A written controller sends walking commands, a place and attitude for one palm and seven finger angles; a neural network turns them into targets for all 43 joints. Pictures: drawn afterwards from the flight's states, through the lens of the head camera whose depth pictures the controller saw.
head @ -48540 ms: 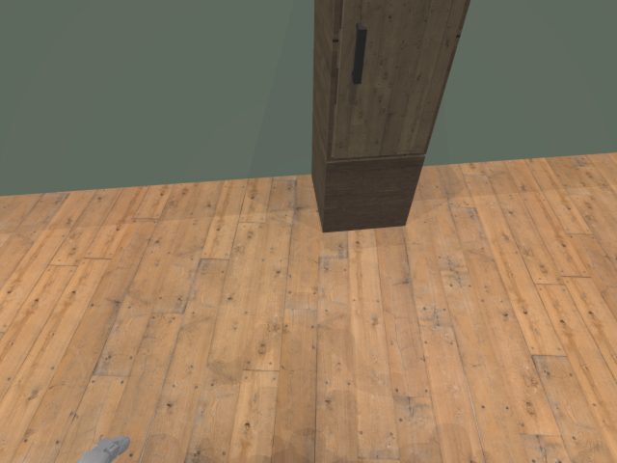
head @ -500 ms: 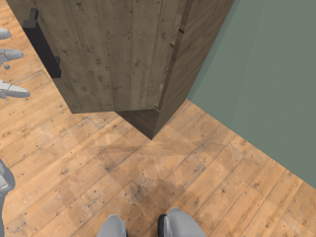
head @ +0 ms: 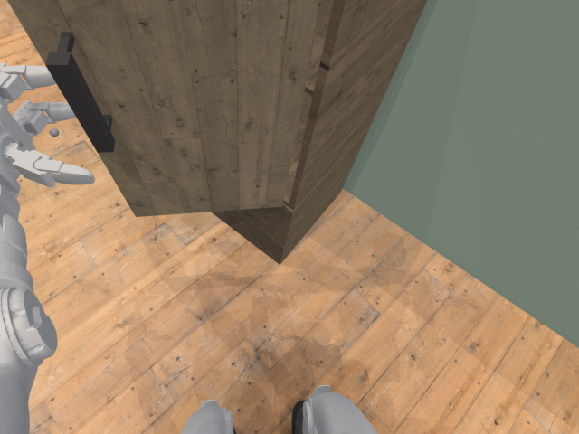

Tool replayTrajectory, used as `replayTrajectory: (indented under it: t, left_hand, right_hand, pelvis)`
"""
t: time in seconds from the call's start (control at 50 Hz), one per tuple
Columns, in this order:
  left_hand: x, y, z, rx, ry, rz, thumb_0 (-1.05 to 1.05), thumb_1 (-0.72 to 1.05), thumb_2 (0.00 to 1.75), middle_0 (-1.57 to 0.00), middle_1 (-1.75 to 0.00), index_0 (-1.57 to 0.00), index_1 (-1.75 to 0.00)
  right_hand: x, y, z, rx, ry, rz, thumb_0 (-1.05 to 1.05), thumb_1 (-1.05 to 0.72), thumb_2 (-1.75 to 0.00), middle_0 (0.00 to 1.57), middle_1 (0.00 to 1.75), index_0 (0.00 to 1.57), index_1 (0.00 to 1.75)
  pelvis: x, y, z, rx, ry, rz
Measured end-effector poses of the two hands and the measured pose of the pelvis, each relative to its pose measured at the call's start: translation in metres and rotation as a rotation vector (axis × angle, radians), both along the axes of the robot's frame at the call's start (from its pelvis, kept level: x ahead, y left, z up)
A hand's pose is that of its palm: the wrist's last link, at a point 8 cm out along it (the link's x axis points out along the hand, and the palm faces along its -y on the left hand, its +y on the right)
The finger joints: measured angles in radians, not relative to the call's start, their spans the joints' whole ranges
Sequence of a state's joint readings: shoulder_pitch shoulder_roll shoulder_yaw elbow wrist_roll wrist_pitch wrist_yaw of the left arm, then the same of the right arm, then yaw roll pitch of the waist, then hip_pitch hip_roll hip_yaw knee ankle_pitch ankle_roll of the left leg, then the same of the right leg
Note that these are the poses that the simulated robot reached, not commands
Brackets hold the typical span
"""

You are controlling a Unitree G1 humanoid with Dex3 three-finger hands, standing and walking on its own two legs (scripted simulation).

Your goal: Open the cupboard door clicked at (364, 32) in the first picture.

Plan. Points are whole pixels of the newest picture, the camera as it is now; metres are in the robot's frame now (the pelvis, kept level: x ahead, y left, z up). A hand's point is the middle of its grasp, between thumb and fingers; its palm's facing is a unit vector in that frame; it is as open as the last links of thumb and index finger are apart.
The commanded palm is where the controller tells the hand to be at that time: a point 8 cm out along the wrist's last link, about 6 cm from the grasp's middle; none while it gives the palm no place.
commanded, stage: slide the fingers in behind the handle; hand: left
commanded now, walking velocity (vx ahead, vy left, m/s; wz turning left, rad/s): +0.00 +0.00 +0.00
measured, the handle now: (87, 97) +0.55 +0.23 +0.09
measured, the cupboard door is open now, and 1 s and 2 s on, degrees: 45 46 45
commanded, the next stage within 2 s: close the thumb around the handle in 1.10 s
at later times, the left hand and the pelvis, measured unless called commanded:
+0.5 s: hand (93, 130) +0.49 +0.22 +0.09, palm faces +0.04 -1.00 -0.03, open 14.0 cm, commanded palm +0.46 +0.26 +0.08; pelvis +0.00 -0.01 +0.00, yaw +0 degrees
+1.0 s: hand (100, 131) +0.49 +0.21 +0.09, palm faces +0.05 -1.00 -0.03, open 14.1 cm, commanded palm +0.46 +0.25 +0.08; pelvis +0.00 -0.01 +0.00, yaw +1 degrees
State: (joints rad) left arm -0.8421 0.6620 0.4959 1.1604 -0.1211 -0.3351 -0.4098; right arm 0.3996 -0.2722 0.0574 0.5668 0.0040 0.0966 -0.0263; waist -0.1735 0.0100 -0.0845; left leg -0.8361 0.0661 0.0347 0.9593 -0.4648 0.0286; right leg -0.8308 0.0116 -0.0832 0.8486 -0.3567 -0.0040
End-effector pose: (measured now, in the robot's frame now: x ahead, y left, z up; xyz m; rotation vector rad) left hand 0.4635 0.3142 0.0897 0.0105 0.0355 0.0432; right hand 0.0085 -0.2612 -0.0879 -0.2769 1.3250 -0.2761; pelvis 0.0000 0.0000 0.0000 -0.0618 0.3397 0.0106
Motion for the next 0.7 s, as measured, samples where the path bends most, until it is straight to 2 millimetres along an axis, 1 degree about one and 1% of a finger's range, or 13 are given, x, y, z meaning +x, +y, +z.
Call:
replayTrajectory:
  t: [0.06, 0.14, 0.34, 0.42, 0.56, 0.7]
  left_hand:
    - [-0.002, -0.001, 0.002, 0.017, -0.008, 0.005, -0.02, -0.50, 0.30, -0.30, -1.20, -0.30, -1.20]
    - [-0.003, -0.006, 0.005, 0.011, -0.025, -0.007, -0.02, -0.50, 0.30, -0.30, -1.20, -0.30, -1.20]
    - [0.000, -0.032, 0.000, 0.001, -0.016, -0.021, -0.02, -0.50, 0.30, -0.30, -1.20, -0.30, -1.20]
    - [0.001, -0.040, 0.001, 0.008, -0.032, -0.014, -0.02, -0.50, 0.30, -0.30, -1.20, -0.30, -1.20]
    - [-0.001, -0.050, 0.005, 0.019, -0.026, -0.010, -0.02, -0.50, 0.30, -0.30, -1.20, -0.30, -1.20]
    - [-0.002, -0.054, 0.004, 0.017, -0.020, 0.015, -0.02, -0.50, 0.30, -0.29, -1.20, -0.29, -1.20]
  right_hand:
    - [0.001, 0.000, -0.002, 0.008, 0.000, 0.005, 0.00, -0.90, -0.90, 0.20, 0.30, 0.21, 0.30]
    - [0.001, -0.002, -0.004, 0.012, 0.011, 0.015, 0.00, -0.90, -0.90, 0.20, 0.30, 0.21, 0.30]
    - [0.001, -0.009, -0.005, 0.007, 0.000, 0.012, 0.00, -0.90, -0.90, 0.20, 0.30, 0.21, 0.30]
    - [0.000, -0.010, -0.005, 0.013, -0.006, 0.007, 0.00, -0.90, -0.90, 0.20, 0.30, 0.21, 0.30]
    - [-0.001, -0.010, -0.007, 0.035, -0.013, -0.002, 0.00, -0.90, -0.90, 0.20, 0.30, 0.20, 0.30]
    - [-0.001, -0.012, -0.009, 0.042, -0.015, 0.005, 0.00, -0.90, -0.90, 0.20, 0.30, 0.20, 0.30]
  pelvis:
    - [0.000, -0.001, 0.000, 0.002, -0.002, 0.002]
    - [-0.001, -0.003, 0.000, 0.004, -0.004, 0.007]
    - [-0.001, -0.006, 0.000, 0.010, -0.006, 0.008]
    - [-0.001, -0.008, 0.000, 0.013, -0.009, 0.005]
    - [-0.001, -0.011, 0.002, 0.018, -0.018, 0.004]
    - [-0.003, -0.014, 0.002, 0.022, -0.019, 0.008]
